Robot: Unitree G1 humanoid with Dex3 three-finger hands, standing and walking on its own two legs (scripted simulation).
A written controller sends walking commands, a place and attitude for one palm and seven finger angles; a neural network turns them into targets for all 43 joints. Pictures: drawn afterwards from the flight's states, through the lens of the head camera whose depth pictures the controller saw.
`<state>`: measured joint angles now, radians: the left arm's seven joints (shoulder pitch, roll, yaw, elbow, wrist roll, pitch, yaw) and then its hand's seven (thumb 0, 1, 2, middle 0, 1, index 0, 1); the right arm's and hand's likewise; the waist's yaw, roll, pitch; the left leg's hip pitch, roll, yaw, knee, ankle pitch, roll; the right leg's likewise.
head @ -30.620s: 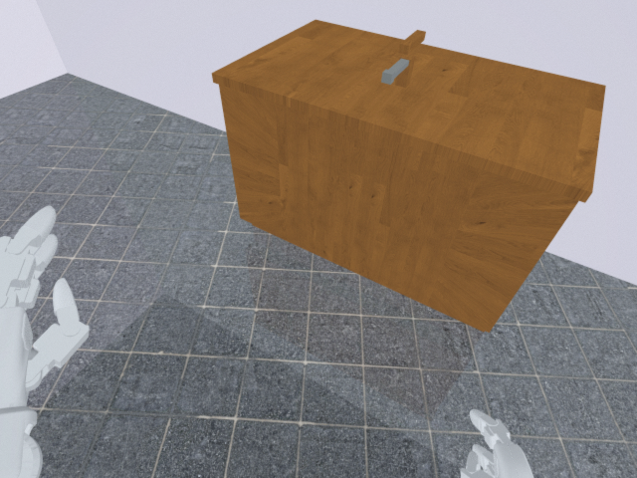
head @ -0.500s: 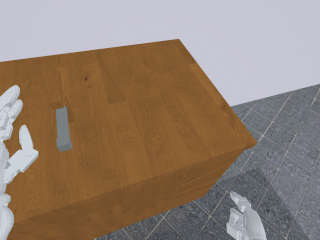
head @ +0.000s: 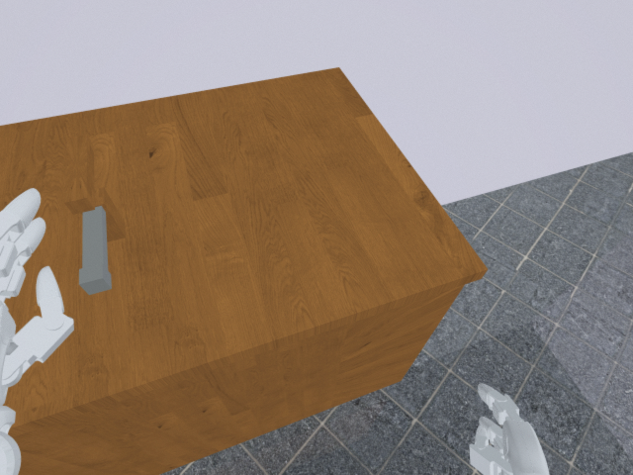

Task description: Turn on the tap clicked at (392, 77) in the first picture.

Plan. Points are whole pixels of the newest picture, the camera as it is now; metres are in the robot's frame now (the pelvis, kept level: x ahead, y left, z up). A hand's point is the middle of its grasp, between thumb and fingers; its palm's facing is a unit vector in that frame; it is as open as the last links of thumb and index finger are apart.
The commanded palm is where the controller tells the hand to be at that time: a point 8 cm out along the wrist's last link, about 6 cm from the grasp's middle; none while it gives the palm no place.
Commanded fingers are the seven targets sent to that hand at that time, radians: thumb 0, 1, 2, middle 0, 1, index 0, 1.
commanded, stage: come to a stop and stand still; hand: left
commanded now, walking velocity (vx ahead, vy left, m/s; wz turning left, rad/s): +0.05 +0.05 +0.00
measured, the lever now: (95, 279) +0.33 +0.32 +0.03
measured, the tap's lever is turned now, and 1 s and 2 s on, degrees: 0 0 0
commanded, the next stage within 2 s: look again from close up in 0.74 s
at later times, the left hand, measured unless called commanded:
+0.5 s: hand (21, 289) +0.25 +0.31 +0.15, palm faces +0.31 -0.85 -0.42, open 7.4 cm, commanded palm +0.18 +0.34 +0.18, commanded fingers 0.00 0.90 0.90 -0.20 -0.30 -0.20 -0.30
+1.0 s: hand (0, 297) +0.23 +0.31 +0.16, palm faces +0.37 -0.85 -0.36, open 7.4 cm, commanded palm +0.17 +0.34 +0.18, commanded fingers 0.00 0.90 0.90 -0.20 -0.30 -0.20 -0.30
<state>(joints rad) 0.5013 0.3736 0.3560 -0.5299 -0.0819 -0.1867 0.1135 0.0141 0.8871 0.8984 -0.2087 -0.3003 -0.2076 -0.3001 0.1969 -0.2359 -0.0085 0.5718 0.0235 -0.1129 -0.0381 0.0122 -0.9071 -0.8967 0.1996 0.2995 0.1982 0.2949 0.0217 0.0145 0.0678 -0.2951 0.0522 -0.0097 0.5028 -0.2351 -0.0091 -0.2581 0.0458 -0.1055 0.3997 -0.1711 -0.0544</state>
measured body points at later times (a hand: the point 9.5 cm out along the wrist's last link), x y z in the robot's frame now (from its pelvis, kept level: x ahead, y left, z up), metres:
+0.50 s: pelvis +0.02 +0.06 +0.00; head +0.06 +0.08 +0.45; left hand +0.22 +0.35 +0.17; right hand +0.19 -0.15 -0.08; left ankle +0.02 +0.13 -0.74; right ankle +0.03 -0.08 -0.74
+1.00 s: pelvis +0.01 +0.06 +0.00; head +0.04 +0.09 +0.45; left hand +0.21 +0.35 +0.18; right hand +0.20 -0.16 -0.06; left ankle +0.02 +0.13 -0.74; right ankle +0.03 -0.08 -0.74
